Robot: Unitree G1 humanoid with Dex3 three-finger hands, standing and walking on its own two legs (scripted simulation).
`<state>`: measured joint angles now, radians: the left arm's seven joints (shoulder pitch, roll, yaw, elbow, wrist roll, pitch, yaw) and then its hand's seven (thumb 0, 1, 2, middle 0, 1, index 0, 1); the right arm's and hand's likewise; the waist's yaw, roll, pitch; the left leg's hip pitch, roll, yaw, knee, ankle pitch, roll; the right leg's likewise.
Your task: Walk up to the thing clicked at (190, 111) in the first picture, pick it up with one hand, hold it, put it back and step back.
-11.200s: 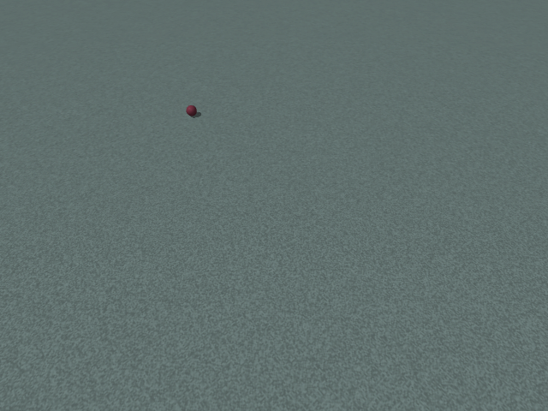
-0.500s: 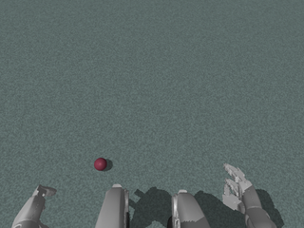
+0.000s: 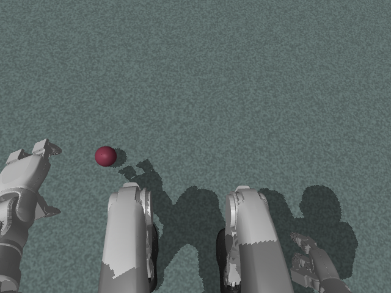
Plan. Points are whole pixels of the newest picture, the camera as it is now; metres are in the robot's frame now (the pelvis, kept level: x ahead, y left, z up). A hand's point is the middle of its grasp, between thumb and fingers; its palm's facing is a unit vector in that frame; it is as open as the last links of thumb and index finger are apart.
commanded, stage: rise first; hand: left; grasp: from above
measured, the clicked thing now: (105, 156) +0.44 +0.29 -0.39
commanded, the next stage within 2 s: approach in 1.32 s
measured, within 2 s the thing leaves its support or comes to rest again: neither
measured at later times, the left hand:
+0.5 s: hand (64, 172) +0.36 +0.34 -0.22, palm faces -0.46 -0.13 -0.88, open 14.3 cm
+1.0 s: hand (74, 167) +0.38 +0.33 -0.26, palm faces -0.44 -0.08 -0.89, open 14.2 cm
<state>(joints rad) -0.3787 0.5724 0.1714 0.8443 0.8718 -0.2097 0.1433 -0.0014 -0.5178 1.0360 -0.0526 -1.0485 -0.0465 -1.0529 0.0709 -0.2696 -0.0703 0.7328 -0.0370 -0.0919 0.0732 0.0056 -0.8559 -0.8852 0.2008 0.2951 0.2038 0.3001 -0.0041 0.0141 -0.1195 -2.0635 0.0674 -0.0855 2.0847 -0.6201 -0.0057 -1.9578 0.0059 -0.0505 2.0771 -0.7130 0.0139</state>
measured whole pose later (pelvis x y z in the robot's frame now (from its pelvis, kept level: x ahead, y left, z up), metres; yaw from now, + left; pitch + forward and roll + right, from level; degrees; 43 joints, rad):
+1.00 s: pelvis +0.00 +0.00 -0.09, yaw -3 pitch +32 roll -7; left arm -0.69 0.70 0.18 1.30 1.27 -0.33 0.44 0.00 -0.53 1.01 -0.08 -1.00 -0.07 -1.00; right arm 0.04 -0.25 -0.03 0.82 -0.16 -0.04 0.12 0.00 -0.90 -0.89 0.20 0.30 0.20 0.30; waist -0.09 -0.04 -0.07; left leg -2.33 0.07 -0.15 2.39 -0.63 -0.01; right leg -2.20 0.03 -0.08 2.36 -0.73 0.02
